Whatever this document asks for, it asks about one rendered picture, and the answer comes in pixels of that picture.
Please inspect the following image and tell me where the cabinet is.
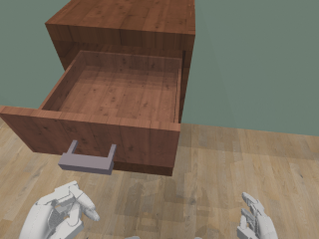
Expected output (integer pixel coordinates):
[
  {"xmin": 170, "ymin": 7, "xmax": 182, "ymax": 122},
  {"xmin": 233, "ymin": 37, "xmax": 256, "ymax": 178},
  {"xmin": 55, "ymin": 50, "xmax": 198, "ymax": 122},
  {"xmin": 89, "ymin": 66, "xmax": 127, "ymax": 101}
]
[{"xmin": 45, "ymin": 0, "xmax": 195, "ymax": 176}]

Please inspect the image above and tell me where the handle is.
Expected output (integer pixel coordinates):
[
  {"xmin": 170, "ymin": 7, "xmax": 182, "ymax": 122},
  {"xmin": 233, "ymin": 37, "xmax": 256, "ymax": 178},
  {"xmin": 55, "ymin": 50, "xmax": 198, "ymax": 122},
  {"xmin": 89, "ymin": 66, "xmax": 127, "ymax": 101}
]
[{"xmin": 58, "ymin": 139, "xmax": 117, "ymax": 175}]

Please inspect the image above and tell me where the left robot hand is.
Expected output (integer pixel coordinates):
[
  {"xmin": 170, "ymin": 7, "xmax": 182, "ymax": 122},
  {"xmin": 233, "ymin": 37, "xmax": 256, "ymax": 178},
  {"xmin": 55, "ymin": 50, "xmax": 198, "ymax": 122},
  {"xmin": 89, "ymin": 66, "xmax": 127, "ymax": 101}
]
[{"xmin": 18, "ymin": 180, "xmax": 101, "ymax": 239}]

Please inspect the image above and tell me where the right robot hand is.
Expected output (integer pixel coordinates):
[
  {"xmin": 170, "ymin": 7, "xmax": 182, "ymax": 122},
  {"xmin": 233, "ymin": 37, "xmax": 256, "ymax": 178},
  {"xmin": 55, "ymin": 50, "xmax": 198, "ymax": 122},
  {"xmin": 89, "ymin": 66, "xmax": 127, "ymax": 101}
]
[{"xmin": 236, "ymin": 192, "xmax": 278, "ymax": 239}]

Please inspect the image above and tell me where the drawer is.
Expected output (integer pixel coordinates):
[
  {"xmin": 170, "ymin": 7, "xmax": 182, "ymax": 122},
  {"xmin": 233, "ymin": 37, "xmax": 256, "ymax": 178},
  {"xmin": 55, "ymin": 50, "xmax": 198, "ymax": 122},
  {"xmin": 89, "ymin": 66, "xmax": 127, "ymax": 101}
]
[{"xmin": 0, "ymin": 50, "xmax": 182, "ymax": 168}]

